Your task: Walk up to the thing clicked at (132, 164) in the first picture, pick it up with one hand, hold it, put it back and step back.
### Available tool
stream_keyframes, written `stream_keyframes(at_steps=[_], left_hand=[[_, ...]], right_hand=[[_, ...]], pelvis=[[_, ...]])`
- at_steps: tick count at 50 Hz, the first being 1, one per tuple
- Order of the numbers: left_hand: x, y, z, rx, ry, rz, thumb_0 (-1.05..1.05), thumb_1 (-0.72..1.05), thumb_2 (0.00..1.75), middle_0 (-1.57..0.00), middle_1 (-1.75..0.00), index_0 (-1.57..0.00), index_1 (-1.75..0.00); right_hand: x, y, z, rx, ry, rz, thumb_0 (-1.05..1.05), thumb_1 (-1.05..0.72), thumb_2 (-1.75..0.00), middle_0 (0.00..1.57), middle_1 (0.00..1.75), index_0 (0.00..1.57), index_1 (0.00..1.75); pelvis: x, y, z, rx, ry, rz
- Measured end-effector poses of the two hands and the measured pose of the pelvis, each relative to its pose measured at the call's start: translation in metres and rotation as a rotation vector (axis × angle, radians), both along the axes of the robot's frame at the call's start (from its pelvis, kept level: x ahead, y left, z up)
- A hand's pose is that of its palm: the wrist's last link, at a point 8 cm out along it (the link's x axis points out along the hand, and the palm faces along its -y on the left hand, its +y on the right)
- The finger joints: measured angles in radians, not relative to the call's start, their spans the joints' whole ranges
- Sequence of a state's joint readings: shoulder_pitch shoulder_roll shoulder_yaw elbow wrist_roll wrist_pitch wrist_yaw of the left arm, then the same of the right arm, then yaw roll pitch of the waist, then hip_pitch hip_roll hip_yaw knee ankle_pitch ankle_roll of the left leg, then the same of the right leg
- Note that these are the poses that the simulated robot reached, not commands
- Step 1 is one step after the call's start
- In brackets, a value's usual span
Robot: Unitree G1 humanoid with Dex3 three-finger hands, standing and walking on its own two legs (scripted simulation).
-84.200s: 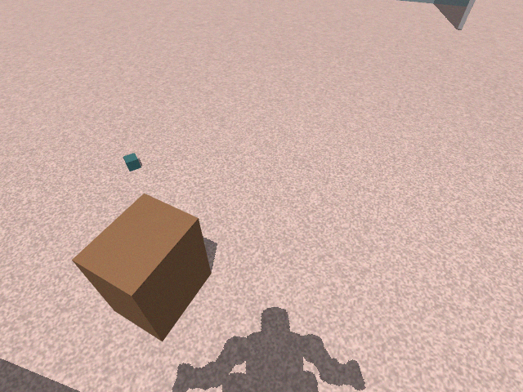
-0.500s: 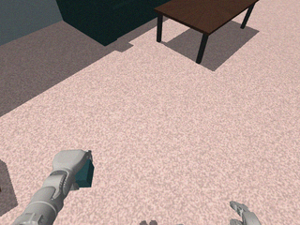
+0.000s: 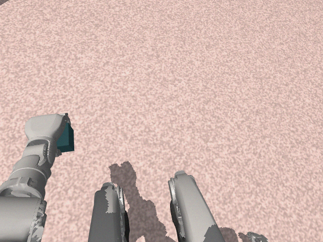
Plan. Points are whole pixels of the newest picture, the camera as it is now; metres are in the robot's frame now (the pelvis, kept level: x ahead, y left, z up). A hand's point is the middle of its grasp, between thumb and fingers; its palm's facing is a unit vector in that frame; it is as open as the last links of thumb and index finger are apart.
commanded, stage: crouch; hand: left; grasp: from above
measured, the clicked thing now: (59, 138) +0.43 +0.24 -0.16
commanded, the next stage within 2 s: lower in 1.12 s
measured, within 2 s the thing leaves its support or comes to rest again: neither
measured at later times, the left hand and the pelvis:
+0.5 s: hand (65, 147) +0.44 +0.26 -0.29, palm faces -0.44 -0.01 -0.90, open 9.7 cm; pelvis -0.01 -0.01 -0.13, yaw -2 degrees
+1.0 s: hand (71, 149) +0.45 +0.26 -0.37, palm faces -0.46 -0.02 -0.89, open 9.7 cm; pelvis -0.02 -0.01 -0.19, yaw -4 degrees
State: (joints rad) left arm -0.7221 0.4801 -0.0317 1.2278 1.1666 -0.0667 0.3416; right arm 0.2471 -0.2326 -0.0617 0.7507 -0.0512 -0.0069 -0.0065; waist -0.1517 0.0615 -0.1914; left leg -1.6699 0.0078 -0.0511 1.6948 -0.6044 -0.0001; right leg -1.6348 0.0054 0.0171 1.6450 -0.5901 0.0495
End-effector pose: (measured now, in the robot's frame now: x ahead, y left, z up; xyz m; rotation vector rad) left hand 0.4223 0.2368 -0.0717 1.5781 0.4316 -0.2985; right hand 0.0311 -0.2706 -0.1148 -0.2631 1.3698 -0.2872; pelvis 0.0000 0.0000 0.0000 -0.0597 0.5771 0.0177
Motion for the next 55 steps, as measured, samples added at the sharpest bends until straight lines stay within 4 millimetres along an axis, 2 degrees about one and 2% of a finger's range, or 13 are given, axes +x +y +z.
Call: stream_keyframes(at_steps=[9, 16, 24, 38, 46, 55], left_hand=[[0.003, 0.008, -0.085, -0.036, 0.039, -0.014, 0.0, 0.04, 0.57, -0.6, -0.73, -0.64, -0.67], [0.009, 0.014, -0.131, -0.048, 0.008, -0.02, 0.0, 0.04, 0.57, -0.6, -0.73, -0.64, -0.67], [0.023, 0.023, -0.159, -0.023, -0.014, 0.019, 0.0, 0.04, 0.57, -0.61, -0.72, -0.65, -0.66], [0.03, 0.022, -0.208, -0.054, 0.051, 0.003, 0.0, 0.03, 0.57, -0.61, -0.71, -0.66, -0.66], [0.032, 0.025, -0.228, -0.055, 0.03, -0.015, 0.0, 0.03, 0.57, -0.62, -0.71, -0.66, -0.65], [0.039, 0.028, -0.244, -0.043, 0.012, -0.002, 0.0, 0.03, 0.57, -0.62, -0.71, -0.66, -0.65]], right_hand=[[0.013, 0.004, -0.062, 0.029, 0.006, 0.084, 0.0, -0.9, -0.9, 0.2, 0.3, 0.21, 0.3], [0.03, -0.009, -0.091, 0.007, 0.001, 0.164, 0.0, -0.9, -0.9, 0.2, 0.3, 0.21, 0.3], [0.03, -0.019, -0.113, -0.013, 0.013, 0.184, 0.0, -0.91, -0.9, 0.2, 0.3, 0.21, 0.3], [-0.008, -0.011, -0.144, 0.027, 0.117, 0.137, 0.0, -0.91, -0.9, 0.2, 0.3, 0.21, 0.3], [-0.022, -0.011, -0.161, 0.032, 0.152, 0.147, 0.0, -0.91, -0.9, 0.2, 0.3, 0.21, 0.3], [-0.025, -0.011, -0.174, 0.028, 0.159, 0.164, 0.0, -0.91, -0.9, 0.2, 0.3, 0.21, 0.3]], pelvis=[[-0.006, -0.003, -0.061, -0.017, 0.068, 0.006], [-0.008, -0.007, -0.098, -0.031, 0.081, 0.003], [-0.01, -0.008, -0.125, -0.039, 0.084, -0.005], [-0.012, -0.007, -0.161, -0.048, 0.068, -0.019], [-0.016, -0.007, -0.182, -0.055, 0.051, -0.026], [-0.017, -0.006, -0.198, -0.063, 0.045, -0.033]])
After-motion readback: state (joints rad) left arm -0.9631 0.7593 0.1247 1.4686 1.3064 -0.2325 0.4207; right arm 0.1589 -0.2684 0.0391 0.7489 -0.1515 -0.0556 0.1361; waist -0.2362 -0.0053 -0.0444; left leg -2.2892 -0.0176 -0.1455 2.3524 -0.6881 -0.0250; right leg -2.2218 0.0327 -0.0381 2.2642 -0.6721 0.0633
